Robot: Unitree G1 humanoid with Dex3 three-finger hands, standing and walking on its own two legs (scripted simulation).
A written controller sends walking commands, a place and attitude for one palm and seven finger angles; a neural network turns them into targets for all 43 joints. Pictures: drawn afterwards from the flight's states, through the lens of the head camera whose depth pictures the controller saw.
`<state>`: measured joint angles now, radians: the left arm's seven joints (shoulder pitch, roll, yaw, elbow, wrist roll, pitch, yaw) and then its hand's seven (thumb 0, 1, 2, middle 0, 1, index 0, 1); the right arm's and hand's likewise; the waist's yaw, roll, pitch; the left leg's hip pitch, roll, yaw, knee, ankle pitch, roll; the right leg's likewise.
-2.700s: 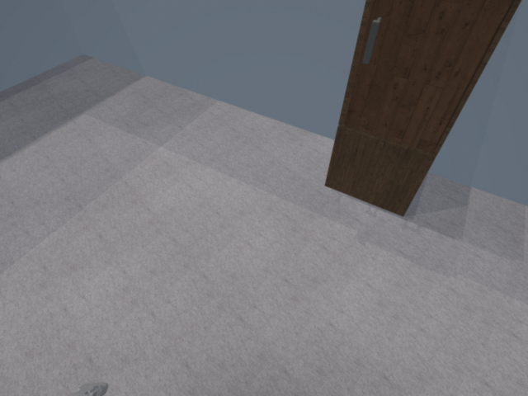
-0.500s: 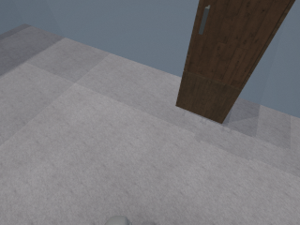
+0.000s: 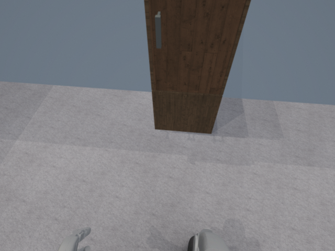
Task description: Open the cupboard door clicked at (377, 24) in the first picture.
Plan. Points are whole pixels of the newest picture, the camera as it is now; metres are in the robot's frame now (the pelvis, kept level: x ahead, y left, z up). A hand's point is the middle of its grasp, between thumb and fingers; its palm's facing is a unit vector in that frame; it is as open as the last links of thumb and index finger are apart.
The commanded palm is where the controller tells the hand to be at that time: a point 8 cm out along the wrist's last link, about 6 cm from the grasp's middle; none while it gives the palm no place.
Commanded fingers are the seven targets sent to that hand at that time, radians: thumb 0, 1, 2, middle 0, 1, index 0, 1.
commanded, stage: take the last steps up to it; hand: left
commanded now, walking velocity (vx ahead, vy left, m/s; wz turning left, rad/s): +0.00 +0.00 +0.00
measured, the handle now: (159, 30) +0.94 +0.07 +0.03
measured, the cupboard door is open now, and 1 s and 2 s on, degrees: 0 0 0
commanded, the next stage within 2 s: come to a stop and stand still in 0.90 s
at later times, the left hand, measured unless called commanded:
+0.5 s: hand (108, 214) +0.24 +0.19 -0.18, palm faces -0.07 -0.99 -0.15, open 7.3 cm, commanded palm none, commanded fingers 0.00 0.90 0.90 -0.20 -0.30 -0.20 -0.30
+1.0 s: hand (141, 160) +0.42 +0.11 -0.16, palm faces -0.04 -0.97 -0.22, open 7.2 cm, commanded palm none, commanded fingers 0.00 0.90 0.90 -0.20 -0.30 -0.20 -0.30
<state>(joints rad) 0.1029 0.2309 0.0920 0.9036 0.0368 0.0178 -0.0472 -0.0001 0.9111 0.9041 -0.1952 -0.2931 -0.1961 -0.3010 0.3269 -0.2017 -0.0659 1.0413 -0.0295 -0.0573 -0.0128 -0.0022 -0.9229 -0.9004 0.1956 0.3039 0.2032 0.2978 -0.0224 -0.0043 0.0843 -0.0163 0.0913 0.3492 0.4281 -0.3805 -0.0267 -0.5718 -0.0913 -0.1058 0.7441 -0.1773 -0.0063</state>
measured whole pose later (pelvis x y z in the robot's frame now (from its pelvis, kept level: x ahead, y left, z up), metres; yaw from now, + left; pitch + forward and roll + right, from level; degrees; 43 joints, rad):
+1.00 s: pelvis +0.34 -0.07 +0.00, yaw -5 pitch +0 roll -1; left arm 0.20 0.16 0.05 1.06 0.02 -0.07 0.02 -0.01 0.94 0.90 -0.20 -0.29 -0.21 -0.30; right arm 0.33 -0.14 -0.06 1.13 -0.02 0.00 -0.01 0.01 -0.91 -0.90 0.19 0.30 0.20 0.30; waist -0.02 0.03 0.04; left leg -0.43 0.12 0.09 1.10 -0.41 -0.01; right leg -0.27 -0.04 -0.20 0.50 -0.23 -0.04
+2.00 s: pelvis +0.33 -0.11 +0.01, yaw -5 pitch -1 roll +0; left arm 0.23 0.17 0.01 1.12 0.01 0.01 0.02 0.00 0.92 0.90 -0.20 -0.29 -0.20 -0.30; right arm 0.29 -0.12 -0.01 1.15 -0.02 0.02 -0.02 0.01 -0.90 -0.90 0.19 0.30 0.20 0.30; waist 0.02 -0.02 0.02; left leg -0.14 0.03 0.04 0.40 -0.25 -0.02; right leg -0.22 0.00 -0.10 0.39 -0.15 -0.03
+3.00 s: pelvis +0.35 -0.10 +0.01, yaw -6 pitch -1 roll +0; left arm 0.27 0.15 0.00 1.15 0.01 -0.02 0.03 0.00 0.91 0.90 -0.20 -0.29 -0.20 -0.30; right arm 0.29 -0.13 0.00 1.15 -0.01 -0.02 -0.03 0.01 -0.90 -0.90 0.19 0.30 0.20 0.30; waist 0.01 0.00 0.02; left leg -0.09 0.02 0.07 0.38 -0.27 0.00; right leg -0.20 -0.01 -0.08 0.40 -0.19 -0.02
